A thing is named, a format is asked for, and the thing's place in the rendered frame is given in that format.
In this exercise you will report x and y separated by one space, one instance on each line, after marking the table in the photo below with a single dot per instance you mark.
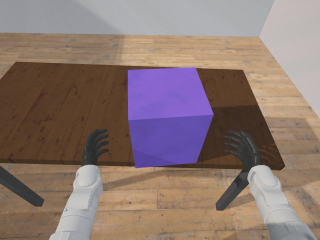
48 110

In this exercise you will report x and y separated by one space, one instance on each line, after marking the carton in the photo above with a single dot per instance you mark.
169 116

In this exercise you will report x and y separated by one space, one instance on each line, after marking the left robot forearm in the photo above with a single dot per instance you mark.
79 214

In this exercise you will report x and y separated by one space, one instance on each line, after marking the robot left hand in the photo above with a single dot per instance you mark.
90 153

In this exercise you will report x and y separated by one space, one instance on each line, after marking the right robot forearm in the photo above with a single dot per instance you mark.
277 213

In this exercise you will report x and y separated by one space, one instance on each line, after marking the robot right hand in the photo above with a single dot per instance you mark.
247 152

